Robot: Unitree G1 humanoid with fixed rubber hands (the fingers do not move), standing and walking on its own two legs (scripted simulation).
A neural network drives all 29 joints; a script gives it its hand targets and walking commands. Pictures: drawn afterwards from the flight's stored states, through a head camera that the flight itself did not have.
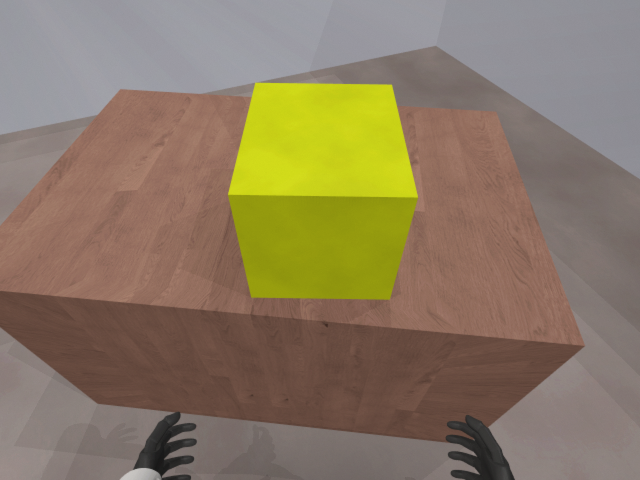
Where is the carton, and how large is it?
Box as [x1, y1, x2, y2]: [228, 83, 417, 299]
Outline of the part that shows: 255,83 228,192 251,297 389,299 417,199 391,85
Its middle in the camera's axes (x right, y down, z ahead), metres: +0.01 -0.09 +0.70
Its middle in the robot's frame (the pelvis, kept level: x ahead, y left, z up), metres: +0.57 +0.00 +0.00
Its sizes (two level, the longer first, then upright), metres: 0.303 0.251 0.251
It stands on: a pedestal, 0.65 m high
